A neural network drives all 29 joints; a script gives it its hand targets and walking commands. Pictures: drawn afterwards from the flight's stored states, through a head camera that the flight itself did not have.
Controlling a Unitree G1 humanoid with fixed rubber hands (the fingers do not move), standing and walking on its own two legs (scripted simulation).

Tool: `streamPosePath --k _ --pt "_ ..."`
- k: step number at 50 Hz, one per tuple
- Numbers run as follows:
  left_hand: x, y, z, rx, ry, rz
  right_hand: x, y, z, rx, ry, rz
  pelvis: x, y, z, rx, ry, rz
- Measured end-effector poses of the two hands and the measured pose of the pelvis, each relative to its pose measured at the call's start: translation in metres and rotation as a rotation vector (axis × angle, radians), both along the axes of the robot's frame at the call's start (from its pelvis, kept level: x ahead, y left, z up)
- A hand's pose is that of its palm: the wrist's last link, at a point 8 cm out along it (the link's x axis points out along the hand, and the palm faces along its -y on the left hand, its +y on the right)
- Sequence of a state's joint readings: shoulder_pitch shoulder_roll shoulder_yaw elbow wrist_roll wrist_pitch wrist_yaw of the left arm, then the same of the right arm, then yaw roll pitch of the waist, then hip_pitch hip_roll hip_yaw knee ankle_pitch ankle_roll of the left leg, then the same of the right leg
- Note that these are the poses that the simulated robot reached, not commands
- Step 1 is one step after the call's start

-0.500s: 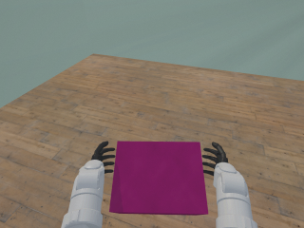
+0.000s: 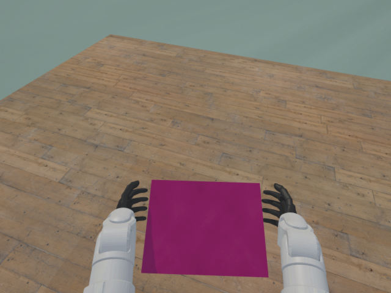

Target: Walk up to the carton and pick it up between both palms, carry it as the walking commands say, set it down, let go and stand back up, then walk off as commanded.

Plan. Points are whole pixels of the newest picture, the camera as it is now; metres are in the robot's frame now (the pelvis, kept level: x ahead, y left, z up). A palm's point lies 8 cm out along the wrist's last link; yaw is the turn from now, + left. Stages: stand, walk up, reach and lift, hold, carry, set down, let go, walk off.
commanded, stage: set down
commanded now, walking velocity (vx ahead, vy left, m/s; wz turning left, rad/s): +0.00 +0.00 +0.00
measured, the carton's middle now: (203, 229) +0.31 -0.02 -0.10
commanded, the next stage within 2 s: none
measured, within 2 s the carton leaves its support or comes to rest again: neither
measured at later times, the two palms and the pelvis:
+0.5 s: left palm (132, 224) +0.30 +0.16 -0.06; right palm (276, 231) +0.28 -0.18 -0.06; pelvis -0.04 +0.00 -0.03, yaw +1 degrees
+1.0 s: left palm (138, 229) +0.33 +0.16 -0.15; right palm (265, 237) +0.31 -0.18 -0.14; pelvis -0.07 +0.00 -0.10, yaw +0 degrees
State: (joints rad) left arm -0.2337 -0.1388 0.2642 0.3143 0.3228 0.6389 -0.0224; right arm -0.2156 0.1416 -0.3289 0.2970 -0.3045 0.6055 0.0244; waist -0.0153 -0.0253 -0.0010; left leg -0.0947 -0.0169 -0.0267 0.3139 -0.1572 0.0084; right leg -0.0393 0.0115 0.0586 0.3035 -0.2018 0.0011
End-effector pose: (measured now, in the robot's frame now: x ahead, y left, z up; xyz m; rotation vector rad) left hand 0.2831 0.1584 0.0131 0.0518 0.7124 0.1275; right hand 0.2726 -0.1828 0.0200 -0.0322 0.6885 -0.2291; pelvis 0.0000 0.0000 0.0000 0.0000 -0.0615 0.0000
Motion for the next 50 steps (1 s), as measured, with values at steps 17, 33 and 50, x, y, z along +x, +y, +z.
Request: streamPosePath --k 17,33,50 --pt "0.007 0.004 -0.045 -0.009 0.013 0.023 0.005 0.003 -0.050 0.039 0.032 -0.001 -0.019 -0.001 -0.014 -0.009 0.172 0.023" --pt "0.023 0.002 -0.105 -0.022 0.011 0.021 0.019 0.001 -0.108 0.043 0.035 -0.004 -0.052 -0.002 -0.049 -0.009 0.394 0.011" --pt "0.046 0.001 -0.161 -0.038 0.002 0.003 0.033 -0.001 -0.164 0.059 0.027 -0.018 -0.066 0.003 -0.096 -0.012 0.592 0.008"
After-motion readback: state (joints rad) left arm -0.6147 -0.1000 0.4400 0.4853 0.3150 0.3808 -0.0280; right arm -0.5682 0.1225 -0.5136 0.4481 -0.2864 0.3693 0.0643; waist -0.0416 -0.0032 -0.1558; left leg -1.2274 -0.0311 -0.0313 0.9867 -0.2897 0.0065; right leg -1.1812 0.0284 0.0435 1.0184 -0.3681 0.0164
